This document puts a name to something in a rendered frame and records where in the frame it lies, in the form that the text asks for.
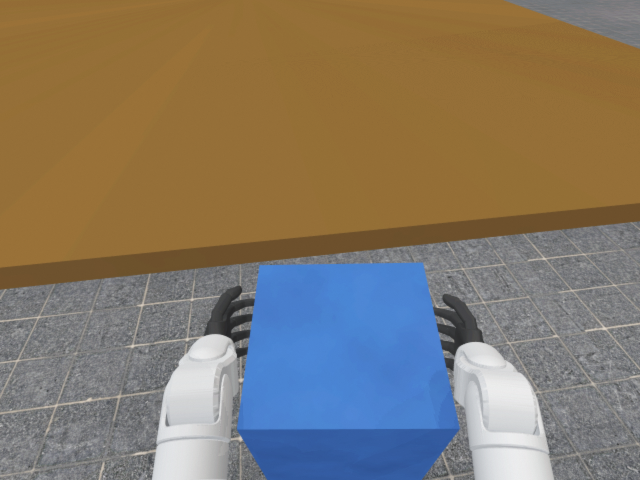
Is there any robot right hand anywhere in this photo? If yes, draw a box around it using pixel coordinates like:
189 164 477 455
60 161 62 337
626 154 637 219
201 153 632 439
433 294 484 371

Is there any robot left forearm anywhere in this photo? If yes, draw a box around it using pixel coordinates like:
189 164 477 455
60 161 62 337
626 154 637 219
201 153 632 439
152 334 239 480

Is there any robot left hand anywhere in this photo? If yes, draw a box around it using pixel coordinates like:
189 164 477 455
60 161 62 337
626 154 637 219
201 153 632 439
203 286 255 358

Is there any carton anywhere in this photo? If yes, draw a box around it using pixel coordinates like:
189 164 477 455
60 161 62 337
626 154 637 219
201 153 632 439
237 263 460 480

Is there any robot right forearm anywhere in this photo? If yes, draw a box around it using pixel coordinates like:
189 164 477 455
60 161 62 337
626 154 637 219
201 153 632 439
454 342 554 480

